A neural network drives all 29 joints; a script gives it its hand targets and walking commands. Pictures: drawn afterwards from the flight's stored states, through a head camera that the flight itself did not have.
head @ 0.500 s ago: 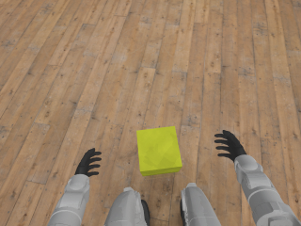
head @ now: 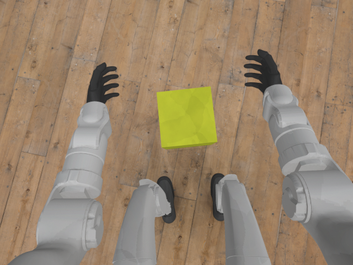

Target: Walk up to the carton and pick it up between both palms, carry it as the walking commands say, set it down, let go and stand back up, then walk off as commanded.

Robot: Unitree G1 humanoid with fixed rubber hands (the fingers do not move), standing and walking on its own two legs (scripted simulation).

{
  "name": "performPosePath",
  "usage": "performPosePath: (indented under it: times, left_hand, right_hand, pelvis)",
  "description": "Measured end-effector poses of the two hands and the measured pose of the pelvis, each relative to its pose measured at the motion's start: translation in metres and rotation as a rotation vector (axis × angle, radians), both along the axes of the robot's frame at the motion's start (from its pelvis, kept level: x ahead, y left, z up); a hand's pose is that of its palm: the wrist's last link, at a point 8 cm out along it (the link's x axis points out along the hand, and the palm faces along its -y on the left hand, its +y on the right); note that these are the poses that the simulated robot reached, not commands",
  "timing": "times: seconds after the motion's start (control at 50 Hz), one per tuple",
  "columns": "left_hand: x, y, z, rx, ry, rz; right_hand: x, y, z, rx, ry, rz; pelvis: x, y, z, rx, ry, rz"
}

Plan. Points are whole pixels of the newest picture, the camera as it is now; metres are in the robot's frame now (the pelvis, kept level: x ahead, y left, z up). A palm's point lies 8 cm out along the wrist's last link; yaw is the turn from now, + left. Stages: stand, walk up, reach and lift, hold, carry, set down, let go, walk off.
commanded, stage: reach and lift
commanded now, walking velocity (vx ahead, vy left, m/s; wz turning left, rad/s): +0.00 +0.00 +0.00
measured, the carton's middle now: (186, 120) +0.47 -0.01 -0.55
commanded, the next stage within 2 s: none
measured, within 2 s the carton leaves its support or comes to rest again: neither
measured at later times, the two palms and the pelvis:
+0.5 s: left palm (118, 99) +0.47 +0.16 -0.18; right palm (260, 85) +0.49 -0.20 -0.19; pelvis -0.01 -0.01 -0.04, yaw +1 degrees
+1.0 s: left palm (137, 112) +0.48 +0.15 -0.35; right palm (242, 103) +0.49 -0.20 -0.36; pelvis -0.05 -0.01 -0.21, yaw +3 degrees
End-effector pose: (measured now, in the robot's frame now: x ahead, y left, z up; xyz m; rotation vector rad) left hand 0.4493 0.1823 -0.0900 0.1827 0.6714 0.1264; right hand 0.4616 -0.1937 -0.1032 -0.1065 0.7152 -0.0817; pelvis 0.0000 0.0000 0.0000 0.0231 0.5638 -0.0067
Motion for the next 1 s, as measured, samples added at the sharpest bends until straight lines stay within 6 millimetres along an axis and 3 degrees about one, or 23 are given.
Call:
performPosePath:
  times: [0.1,0.2,0.32,0.42,0.52,0.66,0.88,0.94,1.0]
  left_hand:
    - [0.024,-0.012,-0.014,-0.021,-0.025,-0.007]
    - [0.039,-0.018,-0.027,-0.041,-0.045,0.002]
    - [0.032,-0.012,-0.049,-0.035,-0.012,0.037]
    - [0.025,-0.012,-0.069,-0.032,-0.004,0.043]
    - [0.026,-0.020,-0.094,-0.047,-0.029,0.035]
    - [0.033,-0.026,-0.143,-0.064,-0.061,0.062]
    - [0.019,-0.024,-0.257,-0.126,0.024,0.170]
    - [0.021,-0.027,-0.265,-0.140,0.027,0.163]
    - [0.028,-0.029,-0.261,-0.143,-0.011,0.156]
  right_hand:
    - [0.027,0.001,-0.007,0.009,-0.039,-0.022]
    - [0.035,-0.006,-0.022,0.011,-0.047,-0.042]
    - [0.030,-0.011,-0.043,0.002,-0.048,-0.036]
    - [0.030,-0.010,-0.062,0.009,-0.047,-0.028]
    - [0.030,-0.010,-0.089,0.004,-0.036,-0.038]
    - [0.030,-0.009,-0.141,-0.002,-0.054,-0.070]
    - [0.039,-0.003,-0.227,0.019,-0.097,-0.104]
    - [0.031,-0.005,-0.247,0.006,-0.039,-0.106]
    - [0.027,-0.010,-0.254,-0.002,-0.019,-0.114]
  pelvis:
    - [0.001,0.000,-0.005,0.001,0.066,0.002]
    - [0.003,-0.001,-0.008,0.002,0.106,0.002]
    - [0.002,-0.004,-0.009,0.003,0.104,-0.006]
    - [-0.003,-0.007,-0.021,0.007,0.117,-0.003]
    - [-0.014,-0.009,-0.051,0.010,0.123,0.008]
    - [-0.029,-0.010,-0.108,0.007,0.110,0.027]
    - [-0.055,-0.012,-0.181,0.003,-0.063,0.042]
    - [-0.054,-0.012,-0.199,0.001,-0.080,0.046]
    - [-0.053,-0.013,-0.211,0.000,-0.106,0.048]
